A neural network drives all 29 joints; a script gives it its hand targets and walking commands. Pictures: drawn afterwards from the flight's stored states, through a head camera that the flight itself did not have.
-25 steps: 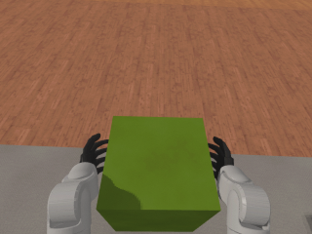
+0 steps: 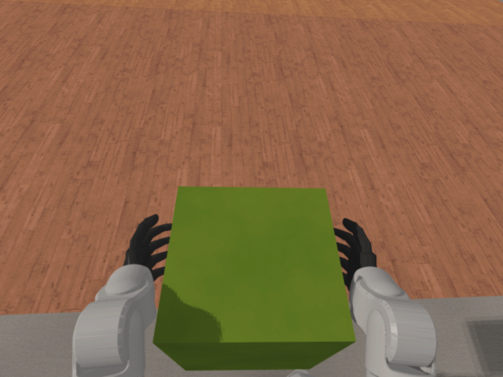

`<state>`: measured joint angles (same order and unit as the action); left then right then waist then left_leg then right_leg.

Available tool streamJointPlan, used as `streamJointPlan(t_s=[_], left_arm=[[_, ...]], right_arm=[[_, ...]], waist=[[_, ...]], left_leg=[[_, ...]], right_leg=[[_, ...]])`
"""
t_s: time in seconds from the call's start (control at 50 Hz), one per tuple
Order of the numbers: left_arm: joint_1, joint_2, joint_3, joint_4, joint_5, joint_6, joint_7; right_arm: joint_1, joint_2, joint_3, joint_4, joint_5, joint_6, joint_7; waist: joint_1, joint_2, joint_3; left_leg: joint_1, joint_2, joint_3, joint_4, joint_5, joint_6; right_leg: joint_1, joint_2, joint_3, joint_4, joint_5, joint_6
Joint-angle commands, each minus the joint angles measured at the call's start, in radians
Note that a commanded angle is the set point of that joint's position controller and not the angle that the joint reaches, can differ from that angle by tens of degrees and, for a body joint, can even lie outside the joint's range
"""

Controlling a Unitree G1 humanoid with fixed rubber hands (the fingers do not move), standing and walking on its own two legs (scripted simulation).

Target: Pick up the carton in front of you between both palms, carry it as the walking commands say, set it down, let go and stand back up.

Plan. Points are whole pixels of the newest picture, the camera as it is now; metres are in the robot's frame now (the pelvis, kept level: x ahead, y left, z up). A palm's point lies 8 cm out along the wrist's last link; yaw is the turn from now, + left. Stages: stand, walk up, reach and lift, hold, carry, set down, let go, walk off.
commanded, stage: carry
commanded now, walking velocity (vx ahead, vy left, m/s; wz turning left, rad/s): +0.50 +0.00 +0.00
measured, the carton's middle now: (250, 286) +0.25 +0.00 +0.03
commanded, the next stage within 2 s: none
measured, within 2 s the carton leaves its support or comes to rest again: neither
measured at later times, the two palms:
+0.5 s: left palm (188, 120) +0.58 +0.13 +0.11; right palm (327, 127) +0.59 -0.17 +0.10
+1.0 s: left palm (188, 22) +1.02 +0.18 +0.16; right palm (289, 27) +1.02 -0.12 +0.16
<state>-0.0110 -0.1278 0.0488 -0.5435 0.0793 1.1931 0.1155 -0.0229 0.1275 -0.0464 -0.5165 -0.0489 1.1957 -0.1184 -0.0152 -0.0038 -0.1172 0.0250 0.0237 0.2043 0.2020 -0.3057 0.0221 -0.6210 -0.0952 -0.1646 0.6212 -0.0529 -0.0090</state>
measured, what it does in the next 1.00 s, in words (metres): walks ahead: right foot, then left foot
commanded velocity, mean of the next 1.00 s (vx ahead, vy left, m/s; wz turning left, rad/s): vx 0.50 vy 0.00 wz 0.00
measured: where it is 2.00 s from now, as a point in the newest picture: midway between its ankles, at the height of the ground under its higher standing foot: (235, 171)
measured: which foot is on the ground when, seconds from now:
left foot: down 0.00-0.14, up 0.16-0.60, down 0.62-1.00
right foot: up 0.00-0.08, down 0.10-0.62, up 0.64-1.00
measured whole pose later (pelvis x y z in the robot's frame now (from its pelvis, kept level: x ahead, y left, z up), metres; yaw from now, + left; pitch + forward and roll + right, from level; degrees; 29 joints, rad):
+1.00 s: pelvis +0.66 +0.02 +0.00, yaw +2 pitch +6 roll +0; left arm -0.66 -0.05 0.27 -0.20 0.03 1.25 0.16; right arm -0.68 0.06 -0.24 -0.16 0.00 1.24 -0.18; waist -0.04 -0.02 -0.01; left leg -0.16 -0.01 0.18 0.36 -0.38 0.08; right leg -0.75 -0.09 -0.08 0.93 -0.20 -0.04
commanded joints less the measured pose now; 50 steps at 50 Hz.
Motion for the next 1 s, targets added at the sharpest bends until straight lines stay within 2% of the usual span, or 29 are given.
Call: streamJointPlan(t_s=[0.0, 0.04, 0.06, 0.08, 0.1, 0.12, 0.14, 0.16, 0.18, 0.2, 0.22, 0.24, 0.3, 0.36, 0.42, 0.52, 0.56, 0.58, 0.6, 0.62, 0.64, 0.66, 0.68, 0.7, 0.72, 0.76, 0.84, 0.92, 0.98], left_arm=[[-0.392, -0.803, -0.686, -0.04, -0.326, 0.026, -0.157], [-0.397, -0.787, -0.678, -0.042, -0.339, 0.035, -0.159], [-0.388, -0.781, -0.672, -0.036, -0.342, 0.037, -0.16], [-0.381, -0.778, -0.662, -0.024, -0.342, 0.039, -0.161], [-0.369, -0.775, -0.652, -0.021, -0.337, 0.041, -0.162], [-0.384, -0.769, -0.64, 0.001, -0.336, 0.036, -0.166], [-0.356, -0.817, -0.655, 0.012, -0.349, 0.032, -0.173], [-0.379, -0.848, -0.665, -0.014, -0.362, 0.026, -0.181], [-0.387, -0.895, -0.677, -0.011, -0.367, 0.015, -0.187], [-0.4, -0.925, -0.686, -0.015, -0.367, 0.002, -0.193], [-0.405, -0.941, -0.695, -0.016, -0.367, -0.008, -0.197], [-0.399, -0.946, -0.699, -0.016, -0.366, -0.018, -0.202], [-0.366, -0.916, -0.7, -0.013, -0.361, -0.034, -0.215], [-0.357, -0.87, -0.697, -0.027, -0.362, -0.036, -0.218], [-0.371, -0.808, -0.681, -0.061, -0.358, -0.027, -0.206], [-0.506, -0.65, -0.628, -0.088, -0.357, 0.016, -0.146], [-0.576, -0.573, -0.6, -0.057, -0.352, 0.038, -0.115], [-0.618, -0.537, -0.588, -0.042, -0.348, 0.049, -0.101], [-0.667, -0.505, -0.575, -0.028, -0.343, 0.059, -0.086], [-0.732, -0.491, -0.568, -0.014, -0.347, 0.071, -0.072], [-0.763, -0.511, -0.563, 0.001, -0.36, 0.078, -0.061], [-0.823, -0.519, -0.548, 0.014, -0.37, 0.079, -0.052], [-0.881, -0.551, -0.533, 0.026, -0.368, 0.08, -0.044], [-0.914, -0.587, -0.518, 0.049, -0.368, 0.076, -0.04], [-0.93, -0.607, -0.51, 0.075, -0.361, 0.072, -0.038], [-0.977, -0.626, -0.498, 0.128, -0.335, 0.064, -0.037], [-1.091, -0.619, -0.468, 0.233, -0.299, 0.053, -0.034], [-1.198, -0.634, -0.435, 0.327, -0.302, 0.055, -0.032], [-1.241, -0.665, -0.413, 0.381, -0.309, 0.061, -0.033]], right_arm=[[-0.359, 0.76, 0.638, -0.054, 0.298, 0.018, 0.182], [-0.372, 0.751, 0.636, -0.065, 0.295, 0.027, 0.173], [-0.381, 0.748, 0.638, -0.073, 0.295, 0.031, 0.169], [-0.382, 0.745, 0.641, -0.077, 0.294, 0.036, 0.166], [-0.397, 0.735, 0.643, -0.083, 0.293, 0.039, 0.165], [-0.403, 0.747, 0.657, -0.114, 0.298, 0.044, 0.164], [-0.421, 0.761, 0.665, -0.109, 0.309, 0.042, 0.171], [-0.419, 0.815, 0.681, -0.089, 0.313, 0.032, 0.177], [-0.415, 0.855, 0.683, -0.081, 0.314, 0.02, 0.183], [-0.41, 0.895, 0.69, -0.065, 0.312, 0.007, 0.187], [-0.401, 0.919, 0.697, -0.054, 0.307, -0.006, 0.189], [-0.386, 0.932, 0.7, -0.042, 0.298, -0.019, 0.189], [-0.344, 0.928, 0.706, -0.026, 0.269, -0.045, 0.18], [-0.353, 0.897, 0.713, -0.056, 0.266, -0.048, 0.171], [-0.396, 0.848, 0.717, -0.107, 0.287, -0.034, 0.161], [-0.552, 0.678, 0.682, -0.149, 0.332, 0.018, 0.128], [-0.604, 0.588, 0.639, -0.11, 0.334, 0.039, 0.106], [-0.626, 0.55, 0.612, -0.079, 0.329, 0.047, 0.095], [-0.644, 0.516, 0.582, -0.036, 0.32, 0.054, 0.083], [-0.687, 0.483, 0.554, -0.01, 0.313, 0.063, 0.072], [-0.743, 0.471, 0.542, 0.017, 0.326, 0.066, 0.064], [-0.792, 0.507, 0.54, 0.013, 0.357, 0.068, 0.062], [-0.857, 0.545, 0.543, 0.011, 0.377, 0.067, 0.061], [-0.914, 0.589, 0.55, 0.011, 0.395, 0.064, 0.065], [-0.962, 0.622, 0.56, 0.017, 0.408, 0.06, 0.069], [-1.046, 0.657, 0.557, 0.051, 0.413, 0.053, 0.076], [-1.147, 0.645, 0.514, 0.166, 0.387, 0.048, 0.075], [-1.216, 0.639, 0.45, 0.281, 0.349, 0.048, 0.059], [-1.246, 0.66, 0.414, 0.339, 0.33, 0.053, 0.053]], waist=[[-0.004, 0.159, 0.017], [0.004, 0.173, -0.018], [0.017, 0.172, -0.06], [0.033, 0.131, -0.121], [0.057, 0.04, -0.196], [0.052, -0.253, -0.3], [0.042, -0.296, -0.249], [0.037, -0.218, -0.246], [0.034, -0.107, -0.253], [0.031, -0.029, -0.229], [0.027, -0.041, -0.226], [0.027, -0.066, -0.233], [0.028, -0.113, -0.192], [0.028, -0.133, -0.126], [0.029, -0.129, -0.067], [0.035, -0.147, 0.017], [0.02, -0.155, -0.028], [-0.012, -0.135, -0.083], [-0.052, -0.067, -0.162], [-0.083, 0.132, -0.278], [-0.065, 0.341, -0.332], [-0.063, 0.286, -0.31], [-0.055, 0.226, -0.312], [-0.05, 0.123, -0.302], [-0.042, 0.065, -0.3], [-0.019, 0.063, -0.317], [-0.021, 0.079, -0.272], [-0.042, 0.093, -0.223], [-0.054, 0.115, -0.189]], left_leg=[[0.057, 0.213, -0.062, -0.031, 0.513, 0.086], [0.076, 0.211, -0.025, 0.068, 0.683, 0.065], [0.063, 0.196, 0.013, 0.182, 0.766, 0.048], [-0.013, 0.154, 0.048, 0.367, 0.744, 0.018], [-0.169, 0.126, 0.04, 0.598, 0.521, 0.001], [-0.5, 0.009, -0.013, 0.943, 0.224, -0.054], [-0.644, -0.048, -0.13, 1.087, -0.141, -0.044], [-0.669, 0.032, -0.196, 1.155, -0.131, -0.008], [-0.658, 0.067, -0.206, 1.126, -0.083, 0.009], [-0.643, 0.1, -0.206, 1.054, -0.028, 0.017], [-0.613, 0.116, -0.203, 0.979, 0.017, 0.015], [-0.596, 0.103, -0.176, 0.939, 0.047, 0.011], [-0.633, 0.089, -0.121, 0.799, 0.107, -0.011], [-0.705, 0.087, -0.077, 0.651, 0.186, -0.031], [-0.71, 0.074, -0.041, 0.507, 0.246, -0.031], [-0.632, 0.041, -0.005, 0.368, 0.301, 0.012], [-0.488, 0.001, 0.019, 0.352, 0.259, 0.035], [-0.343, -0.046, 0.062, 0.328, 0.22, 0.044], [-0.146, -0.074, 0.07, 0.3, 0.145, 0.047], [0.078, 0.163, -0.249, 0.3, 0.029, 0.099], [0.27, 0.377, -0.735, 0.109, -0.136, 0.241], [0.226, 0.368, -0.769, 0.032, -0.071, 0.242], [0.181, 0.342, -0.655, 0.082, 0.077, 0.226], [0.134, 0.318, -0.547, 0.128, 0.205, 0.209], [0.065, 0.294, -0.465, 0.13, 0.231, 0.185], [0.011, 0.265, -0.374, 0.105, 0.19, 0.169], [0.034, 0.248, -0.298, 0.078, 0.204, 0.201], [0.088, 0.208, -0.221, 0.086, 0.329, 0.207], [0.108, 0.181, -0.175, 0.116, 0.466, 0.195]], right_leg=[[0.015, 0.031, -0.057, -0.092, 0.045, -0.02], [0.144, 0.063, -0.086, -0.117, 0.022, -0.039], [0.268, 0.105, -0.127, -0.14, -0.014, -0.04], [0.46, 0.131, -0.138, -0.158, -0.077, -0.041], [0.655, 0.012, 0.011, -0.18, -0.197, -0.044], [0.892, -0.297, 0.567, -0.304, -0.419, -0.207], [0.868, -0.332, 0.727, -0.442, -0.211, -0.237], [0.84, -0.319, 0.573, -0.395, -0.048, -0.215], [0.78, -0.291, 0.474, -0.362, 0.071, -0.186], [0.713, -0.268, 0.379, -0.365, 0.128, -0.158], [0.672, -0.241, 0.308, -0.384, 0.102, -0.122], [0.658, -0.222, 0.26, -0.397, 0.087, -0.111], [0.648, -0.189, 0.17, -0.44, 0.051, -0.115], [0.68, -0.164, 0.114, -0.467, 0.088, -0.123], [0.689, -0.142, 0.062, -0.465, 0.151, -0.124], [0.688, -0.148, 0.012, -0.435, 0.249, -0.122], [0.689, -0.14, -0.024, -0.316, 0.417, -0.1], [0.659, -0.111, -0.067, -0.167, 0.492, -0.082], [0.581, -0.055, -0.09, 0.059, 0.429, -0.057], [0.381, -0.017, -0.06, 0.364, 0.116, -0.027], [0.036, 0.153, 0.014, 0.625, -0.411, -0.002], [-0.045, 0.112, 0.161, 0.769, -0.439, -0.026], [-0.058, 0.065, 0.183, 0.808, -0.391, -0.055], [-0.073, 0.033, 0.185, 0.788, -0.346, -0.071], [-0.051, 0.006, 0.191, 0.738, -0.302, -0.074], [-0.027, 0.01, 0.162, 0.682, -0.243, -0.067], [-0.151, 0.0, 0.124, 0.563, -0.2, -0.042], [-0.215, 0.006, 0.075, 0.375, -0.14, -0.027], [-0.164, 0.044, 0.018, 0.191, -0.122, -0.042]])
